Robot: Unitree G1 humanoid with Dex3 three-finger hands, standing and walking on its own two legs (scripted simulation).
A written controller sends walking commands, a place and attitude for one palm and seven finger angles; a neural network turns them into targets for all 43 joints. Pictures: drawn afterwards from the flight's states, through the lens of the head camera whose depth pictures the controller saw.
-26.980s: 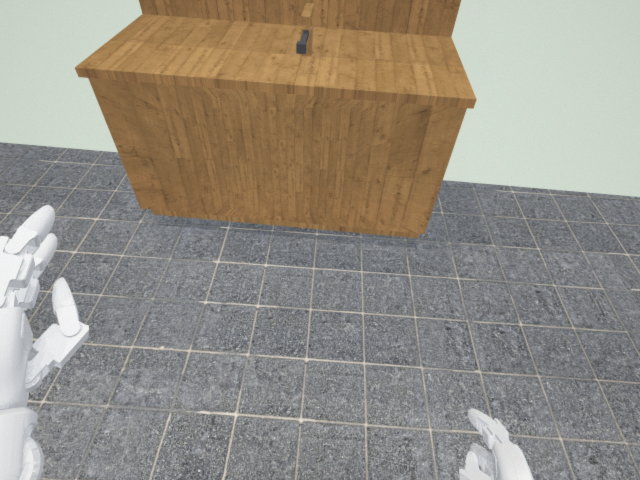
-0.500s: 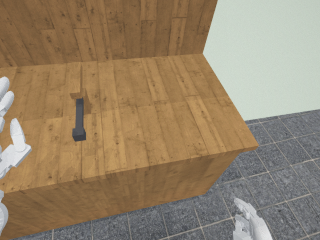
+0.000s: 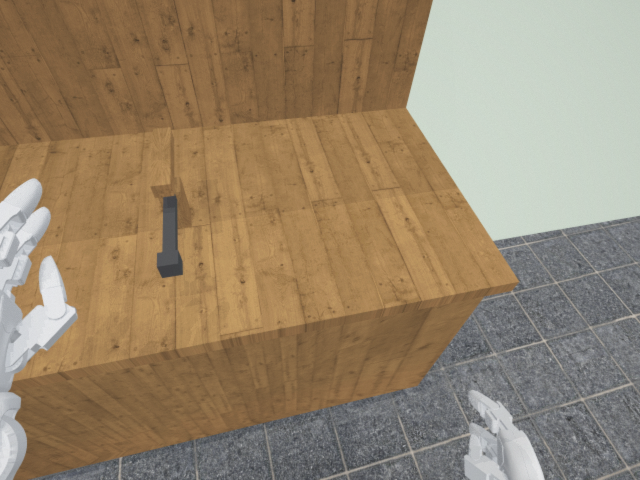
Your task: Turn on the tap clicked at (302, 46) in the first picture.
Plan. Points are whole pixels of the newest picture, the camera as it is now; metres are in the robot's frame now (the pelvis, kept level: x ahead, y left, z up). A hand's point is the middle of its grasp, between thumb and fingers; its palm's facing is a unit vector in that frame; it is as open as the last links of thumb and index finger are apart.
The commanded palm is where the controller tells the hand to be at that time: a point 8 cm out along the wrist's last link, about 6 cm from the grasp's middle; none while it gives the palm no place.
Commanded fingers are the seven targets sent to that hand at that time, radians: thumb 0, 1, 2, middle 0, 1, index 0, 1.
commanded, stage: look again from close up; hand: left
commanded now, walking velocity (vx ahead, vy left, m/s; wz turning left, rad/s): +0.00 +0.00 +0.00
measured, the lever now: (170, 263) +0.37 +0.25 +0.02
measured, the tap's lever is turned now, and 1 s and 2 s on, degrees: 0 0 0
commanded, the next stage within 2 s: shuffle to correct the standing spot in 0.22 s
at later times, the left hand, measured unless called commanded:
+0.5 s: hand (82, 318) +0.21 +0.24 +0.16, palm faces +0.36 -0.88 -0.32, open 7.4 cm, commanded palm +0.16 +0.26 +0.18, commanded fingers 0.00 0.90 0.90 -0.20 -0.30 -0.20 -0.30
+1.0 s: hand (180, 287) +0.25 +0.17 +0.16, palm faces +0.25 -0.90 -0.35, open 7.4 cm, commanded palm +0.20 +0.21 +0.18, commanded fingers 0.00 0.90 0.90 -0.20 -0.30 -0.20 -0.30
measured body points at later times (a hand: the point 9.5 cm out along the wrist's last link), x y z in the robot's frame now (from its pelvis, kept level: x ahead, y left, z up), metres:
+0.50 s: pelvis -0.01 -0.01 +0.00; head +0.01 +0.00 +0.45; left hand +0.19 +0.28 +0.18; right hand +0.18 -0.23 -0.07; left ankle +0.04 +0.08 -0.74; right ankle +0.05 -0.12 -0.74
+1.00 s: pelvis +0.02 -0.05 +0.00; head +0.04 -0.05 +0.45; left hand +0.23 +0.21 +0.18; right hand +0.18 -0.30 -0.07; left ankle +0.04 +0.08 -0.74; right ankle +0.05 -0.12 -0.74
